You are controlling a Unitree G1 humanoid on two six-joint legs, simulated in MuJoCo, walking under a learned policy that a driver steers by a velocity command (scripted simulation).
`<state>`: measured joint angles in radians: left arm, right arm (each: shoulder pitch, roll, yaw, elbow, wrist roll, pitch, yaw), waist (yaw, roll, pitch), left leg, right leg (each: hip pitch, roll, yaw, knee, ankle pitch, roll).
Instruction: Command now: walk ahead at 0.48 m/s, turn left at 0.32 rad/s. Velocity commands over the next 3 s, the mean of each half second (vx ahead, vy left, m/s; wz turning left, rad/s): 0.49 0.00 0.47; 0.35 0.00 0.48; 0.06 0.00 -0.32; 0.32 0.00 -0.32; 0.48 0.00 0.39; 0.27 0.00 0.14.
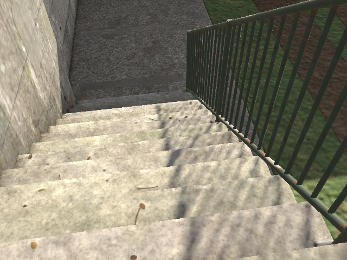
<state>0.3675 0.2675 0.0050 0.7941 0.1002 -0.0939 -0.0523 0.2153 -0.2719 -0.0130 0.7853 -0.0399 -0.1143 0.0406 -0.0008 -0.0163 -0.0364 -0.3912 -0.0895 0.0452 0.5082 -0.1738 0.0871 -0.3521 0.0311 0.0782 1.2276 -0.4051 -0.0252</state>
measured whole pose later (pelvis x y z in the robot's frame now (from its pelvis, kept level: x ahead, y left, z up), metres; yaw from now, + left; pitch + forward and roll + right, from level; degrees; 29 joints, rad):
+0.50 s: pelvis +0.26 -0.04 +0.01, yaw +17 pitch +4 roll -1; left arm 0.33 0.23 -0.02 0.79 0.05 -0.10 0.02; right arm 0.23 -0.28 -0.01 0.79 -0.08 -0.09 0.07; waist 0.05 0.02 -0.07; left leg -0.67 0.05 -0.03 1.19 -0.33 -0.02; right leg -0.28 0.00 -0.13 0.38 -0.17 -0.05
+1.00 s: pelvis +0.40 +0.05 -0.01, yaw +31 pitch -1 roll +1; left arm 0.26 0.26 0.06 0.82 0.02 0.04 0.04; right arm 0.33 -0.24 -0.04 0.91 -0.01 0.00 -0.01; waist -0.02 -0.03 0.04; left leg -0.30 -0.06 0.04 0.67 -0.35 0.07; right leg -0.56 -0.02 0.01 1.18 -0.28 0.00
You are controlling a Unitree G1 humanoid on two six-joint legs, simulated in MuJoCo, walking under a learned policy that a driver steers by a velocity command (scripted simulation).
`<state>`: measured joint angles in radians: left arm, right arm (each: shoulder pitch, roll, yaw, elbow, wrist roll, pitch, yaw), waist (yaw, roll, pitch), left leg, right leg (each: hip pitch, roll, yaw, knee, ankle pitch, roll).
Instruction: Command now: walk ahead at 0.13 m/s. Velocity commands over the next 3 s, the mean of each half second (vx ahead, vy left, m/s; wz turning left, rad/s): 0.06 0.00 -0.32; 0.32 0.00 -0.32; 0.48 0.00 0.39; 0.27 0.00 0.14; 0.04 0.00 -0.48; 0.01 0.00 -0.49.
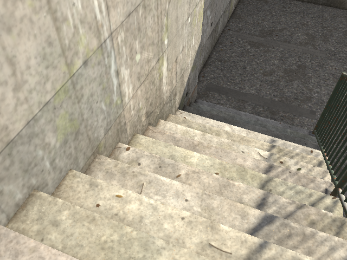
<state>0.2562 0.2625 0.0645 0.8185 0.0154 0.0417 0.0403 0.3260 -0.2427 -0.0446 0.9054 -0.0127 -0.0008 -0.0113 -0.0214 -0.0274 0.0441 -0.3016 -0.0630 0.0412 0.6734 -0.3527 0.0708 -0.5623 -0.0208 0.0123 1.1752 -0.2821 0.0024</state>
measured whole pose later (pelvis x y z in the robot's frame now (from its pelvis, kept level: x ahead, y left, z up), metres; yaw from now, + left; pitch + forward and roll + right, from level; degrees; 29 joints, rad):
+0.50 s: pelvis +0.08 -0.12 -0.19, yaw -12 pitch +1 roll +0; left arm 0.39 0.26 0.03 0.81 0.08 -0.04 -0.10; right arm 0.29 -0.26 0.01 0.75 -0.05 -0.05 0.00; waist 0.02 0.03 -0.02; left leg -0.88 0.02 -0.09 2.16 -0.57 -0.09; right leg -0.40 0.10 0.01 0.69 -0.29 -0.08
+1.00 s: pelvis +0.22 -0.12 -0.21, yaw -22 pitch +3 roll +1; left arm 0.51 0.20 -0.04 0.94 0.07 -0.12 -0.03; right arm 0.29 -0.26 0.04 0.80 -0.13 -0.05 0.08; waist 0.07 0.00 -0.09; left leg -0.71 0.05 0.03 1.22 -0.24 -0.04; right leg -0.35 0.11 0.20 0.92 -0.61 -0.06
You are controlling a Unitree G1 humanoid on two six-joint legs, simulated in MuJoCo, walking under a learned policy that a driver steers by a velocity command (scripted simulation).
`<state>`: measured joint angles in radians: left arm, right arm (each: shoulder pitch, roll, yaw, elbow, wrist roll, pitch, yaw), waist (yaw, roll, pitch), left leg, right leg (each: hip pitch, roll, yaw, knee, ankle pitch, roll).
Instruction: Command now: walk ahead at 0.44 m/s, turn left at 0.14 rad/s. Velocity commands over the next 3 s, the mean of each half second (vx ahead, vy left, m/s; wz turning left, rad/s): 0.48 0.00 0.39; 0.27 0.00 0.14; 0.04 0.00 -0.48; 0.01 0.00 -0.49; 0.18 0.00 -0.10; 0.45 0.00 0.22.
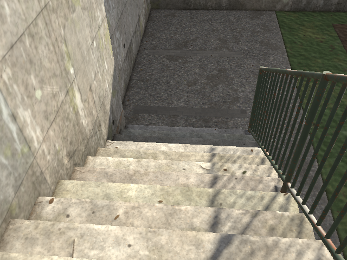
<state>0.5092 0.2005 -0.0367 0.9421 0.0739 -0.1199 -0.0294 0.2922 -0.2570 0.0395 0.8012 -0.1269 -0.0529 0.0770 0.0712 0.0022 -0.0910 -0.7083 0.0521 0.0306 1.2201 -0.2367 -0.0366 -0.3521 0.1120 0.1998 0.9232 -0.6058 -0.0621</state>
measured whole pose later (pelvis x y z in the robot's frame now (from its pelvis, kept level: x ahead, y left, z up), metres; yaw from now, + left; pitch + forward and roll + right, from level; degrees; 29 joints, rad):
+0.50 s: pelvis +0.23 +0.07 -0.14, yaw +15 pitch +2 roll -1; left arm 0.33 0.25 0.01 0.83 0.11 -0.07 -0.04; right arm 0.40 -0.23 0.03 0.82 -0.07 -0.07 0.11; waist 0.00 0.01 -0.06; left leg -0.82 -0.10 -0.08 1.95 -0.49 0.03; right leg -0.28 0.04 -0.06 0.55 -0.31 -0.06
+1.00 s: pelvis +0.45 +0.23 -0.32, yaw +17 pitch -1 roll -2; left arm 0.49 0.17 -0.03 1.00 0.01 -0.05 -0.10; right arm 0.19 -0.24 0.00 0.93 -0.08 -0.05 0.11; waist 0.11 0.03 0.00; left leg -0.31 0.04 0.13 0.46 -0.13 0.05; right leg -0.57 -0.04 0.05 1.79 -0.76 0.07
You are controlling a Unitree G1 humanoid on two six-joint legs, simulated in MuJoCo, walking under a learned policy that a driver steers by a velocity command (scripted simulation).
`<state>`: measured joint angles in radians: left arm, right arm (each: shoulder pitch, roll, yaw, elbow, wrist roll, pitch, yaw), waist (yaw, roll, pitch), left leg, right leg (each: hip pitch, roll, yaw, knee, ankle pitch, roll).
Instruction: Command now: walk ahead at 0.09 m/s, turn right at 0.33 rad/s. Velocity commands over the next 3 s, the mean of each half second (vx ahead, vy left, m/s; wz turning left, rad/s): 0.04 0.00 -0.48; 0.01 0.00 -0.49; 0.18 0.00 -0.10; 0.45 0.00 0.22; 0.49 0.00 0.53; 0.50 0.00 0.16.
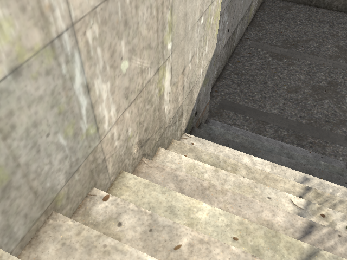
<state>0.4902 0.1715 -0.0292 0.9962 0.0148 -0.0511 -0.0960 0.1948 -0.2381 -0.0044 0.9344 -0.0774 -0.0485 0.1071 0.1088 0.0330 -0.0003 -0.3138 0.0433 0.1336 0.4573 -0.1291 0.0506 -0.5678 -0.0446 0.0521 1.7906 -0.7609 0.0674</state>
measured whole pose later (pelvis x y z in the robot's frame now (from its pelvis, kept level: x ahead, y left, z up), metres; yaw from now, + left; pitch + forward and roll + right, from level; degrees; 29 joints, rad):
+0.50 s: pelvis +0.03 -0.07 -0.01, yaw -19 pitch +3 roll -1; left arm 0.24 0.19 0.07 0.79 0.10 -0.06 0.00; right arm 0.39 -0.20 -0.09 0.88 -0.06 -0.09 -0.09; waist -0.06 0.02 -0.04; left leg -0.44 0.20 0.14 0.87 -0.57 -0.03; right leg -0.32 0.01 -0.09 0.55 -0.30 -0.05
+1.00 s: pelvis +0.06 -0.06 -0.03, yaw -32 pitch +6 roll +1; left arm 0.35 0.20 0.05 0.85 0.02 -0.04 -0.01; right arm 0.24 -0.19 -0.01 0.75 -0.07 -0.03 -0.01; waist 0.02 -0.02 -0.12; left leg -0.42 -0.07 0.03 0.71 -0.40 0.07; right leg -0.54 0.10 0.19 0.91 -0.53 -0.02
